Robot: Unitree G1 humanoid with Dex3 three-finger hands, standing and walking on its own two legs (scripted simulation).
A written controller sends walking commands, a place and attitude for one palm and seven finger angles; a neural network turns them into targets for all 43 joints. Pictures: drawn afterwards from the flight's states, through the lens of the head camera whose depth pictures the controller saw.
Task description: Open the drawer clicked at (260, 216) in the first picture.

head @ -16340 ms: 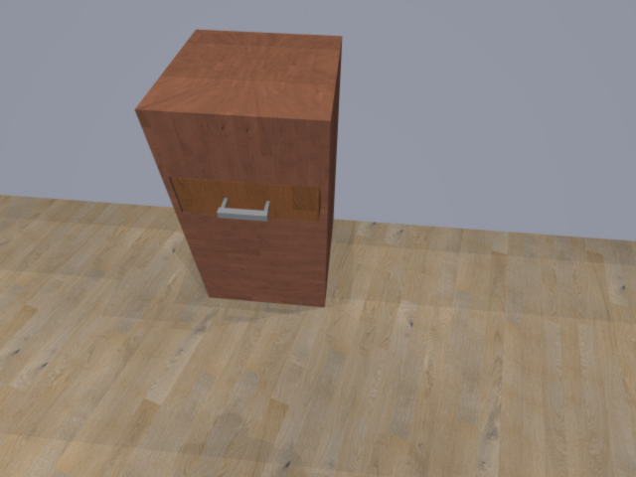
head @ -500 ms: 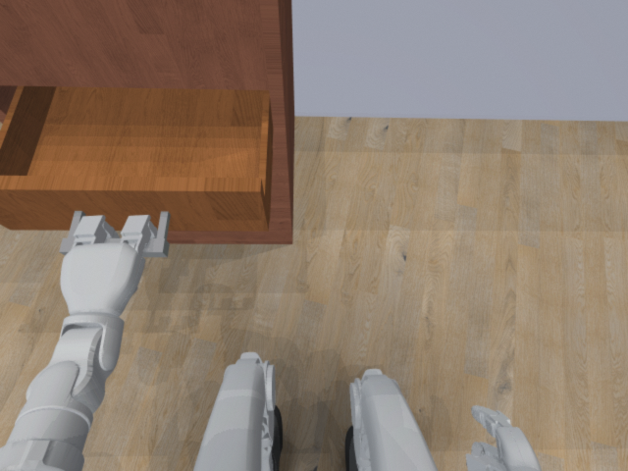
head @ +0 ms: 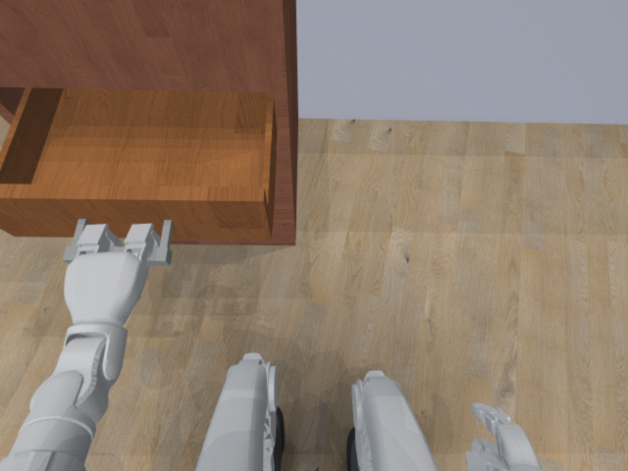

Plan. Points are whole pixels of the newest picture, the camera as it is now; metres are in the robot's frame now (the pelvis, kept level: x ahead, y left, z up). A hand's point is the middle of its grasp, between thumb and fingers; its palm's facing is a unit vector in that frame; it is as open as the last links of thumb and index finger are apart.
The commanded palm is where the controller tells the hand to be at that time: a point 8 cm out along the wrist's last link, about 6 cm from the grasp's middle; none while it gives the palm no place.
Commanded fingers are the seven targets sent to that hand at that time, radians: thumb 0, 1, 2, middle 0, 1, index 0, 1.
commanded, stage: pull the drawer open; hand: left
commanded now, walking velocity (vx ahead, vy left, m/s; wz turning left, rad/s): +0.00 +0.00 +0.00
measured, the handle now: (122, 241) +0.39 +0.29 -0.05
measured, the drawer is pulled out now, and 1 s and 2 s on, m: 0.17 0.20 0.23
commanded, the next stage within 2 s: none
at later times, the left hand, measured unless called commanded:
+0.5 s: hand (127, 302) +0.31 +0.27 -0.07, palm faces -0.05 -0.04 -1.00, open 5.7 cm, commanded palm +0.29 +0.26 -0.03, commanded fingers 0.00 0.90 0.90 -0.40 -1.35 -0.40 -1.35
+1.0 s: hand (125, 310) +0.30 +0.27 -0.07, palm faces -0.05 -0.04 -1.00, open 5.7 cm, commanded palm +0.27 +0.26 -0.03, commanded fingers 0.00 0.90 0.90 -0.40 -1.35 -0.40 -1.35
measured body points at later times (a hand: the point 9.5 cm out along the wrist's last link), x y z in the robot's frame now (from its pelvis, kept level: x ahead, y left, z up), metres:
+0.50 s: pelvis +0.00 +0.00 +0.00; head +0.16 +0.01 +0.42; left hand +0.31 +0.27 -0.02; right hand +0.16 -0.25 -0.14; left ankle +0.05 +0.10 -0.55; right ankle +0.02 -0.12 -0.55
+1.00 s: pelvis +0.00 +0.00 +0.00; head +0.16 +0.01 +0.42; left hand +0.30 +0.27 -0.02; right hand +0.17 -0.25 -0.14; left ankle +0.05 +0.10 -0.55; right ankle +0.02 -0.12 -0.55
